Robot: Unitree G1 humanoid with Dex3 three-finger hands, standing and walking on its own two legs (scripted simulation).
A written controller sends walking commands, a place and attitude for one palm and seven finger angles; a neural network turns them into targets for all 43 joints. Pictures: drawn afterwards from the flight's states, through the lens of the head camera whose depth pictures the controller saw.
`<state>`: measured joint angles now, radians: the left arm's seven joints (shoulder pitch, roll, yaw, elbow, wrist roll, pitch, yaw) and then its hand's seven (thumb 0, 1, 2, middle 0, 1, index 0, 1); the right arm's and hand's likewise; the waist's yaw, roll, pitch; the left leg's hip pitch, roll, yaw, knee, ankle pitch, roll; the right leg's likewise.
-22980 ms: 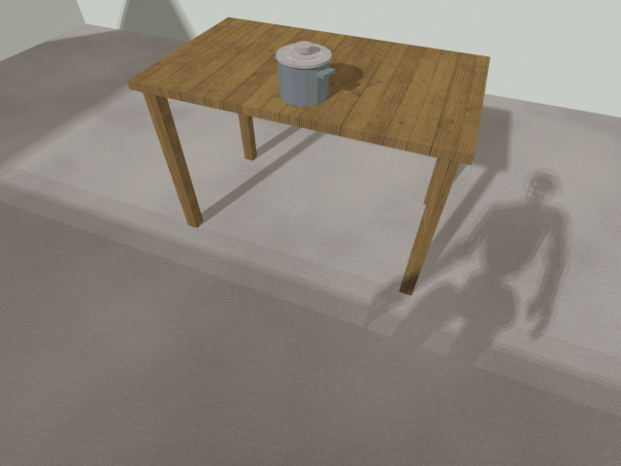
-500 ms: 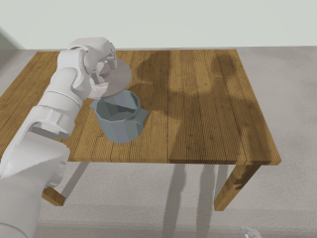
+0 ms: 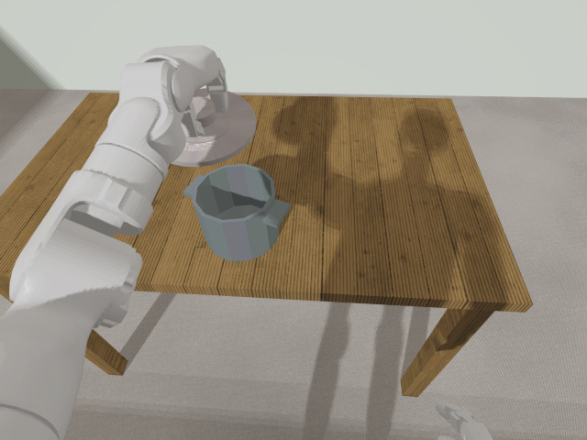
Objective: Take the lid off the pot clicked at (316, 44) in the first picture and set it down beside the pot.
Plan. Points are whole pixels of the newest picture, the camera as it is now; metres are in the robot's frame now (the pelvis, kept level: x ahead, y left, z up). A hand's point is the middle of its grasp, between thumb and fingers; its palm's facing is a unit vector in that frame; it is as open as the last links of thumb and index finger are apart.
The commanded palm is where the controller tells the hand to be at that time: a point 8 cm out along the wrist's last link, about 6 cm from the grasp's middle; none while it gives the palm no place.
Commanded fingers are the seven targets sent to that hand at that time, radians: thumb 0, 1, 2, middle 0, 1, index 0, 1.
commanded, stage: lift the lid straight up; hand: left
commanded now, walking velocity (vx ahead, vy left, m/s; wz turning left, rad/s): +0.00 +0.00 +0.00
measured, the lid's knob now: (198, 112) +0.50 +0.14 +0.20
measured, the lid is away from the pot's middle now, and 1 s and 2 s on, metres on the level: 0.03 0.11 0.24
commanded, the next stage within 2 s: move the lid sideways beside the pot in 0.02 s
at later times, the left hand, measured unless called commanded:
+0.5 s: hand (170, 114) +0.48 +0.17 +0.21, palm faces -0.25 -0.03 -0.97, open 7.8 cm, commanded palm +0.47 +0.17 +0.28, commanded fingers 0.00 0.63 1.04 -0.80 -1.03 -0.81 -1.00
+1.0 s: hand (129, 111) +0.48 +0.22 +0.22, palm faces -0.25 -0.02 -0.97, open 7.8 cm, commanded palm +0.47 +0.22 +0.28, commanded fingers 0.00 0.63 1.04 -0.80 -1.03 -0.81 -1.00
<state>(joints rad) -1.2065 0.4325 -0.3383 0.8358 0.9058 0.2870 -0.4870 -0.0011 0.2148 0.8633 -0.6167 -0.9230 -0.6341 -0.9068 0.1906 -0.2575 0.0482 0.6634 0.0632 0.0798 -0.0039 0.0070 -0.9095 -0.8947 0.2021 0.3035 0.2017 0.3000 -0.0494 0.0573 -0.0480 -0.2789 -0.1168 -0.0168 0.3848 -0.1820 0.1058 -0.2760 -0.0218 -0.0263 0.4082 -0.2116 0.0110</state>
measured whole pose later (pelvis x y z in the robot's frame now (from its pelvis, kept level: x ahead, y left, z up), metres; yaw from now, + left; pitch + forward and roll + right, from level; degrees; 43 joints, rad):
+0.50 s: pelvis +0.00 -0.01 +0.00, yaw -1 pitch +5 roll -1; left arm -1.16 0.55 -0.25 0.86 0.94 0.22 -0.49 0.00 0.22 0.86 -0.62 -0.92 -0.63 -0.91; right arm 0.25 -0.28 0.04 0.67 0.06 0.09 -0.03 0.01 -0.91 -0.89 0.20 0.30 0.20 0.30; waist -0.07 0.06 -0.03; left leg -0.28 -0.09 -0.01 0.39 -0.19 0.09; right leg -0.27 0.00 -0.02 0.39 -0.20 0.00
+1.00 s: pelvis +0.01 +0.00 +0.00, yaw +0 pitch +6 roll -1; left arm -1.16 0.64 -0.22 0.83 0.94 0.14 -0.52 0.00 0.21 0.86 -0.62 -0.92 -0.64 -0.91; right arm 0.20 -0.27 0.04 0.65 0.08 0.13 -0.02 0.01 -0.91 -0.89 0.20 0.30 0.20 0.30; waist -0.06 0.05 -0.04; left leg -0.31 -0.10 -0.03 0.41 -0.20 0.10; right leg -0.29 -0.01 -0.04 0.38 -0.20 0.01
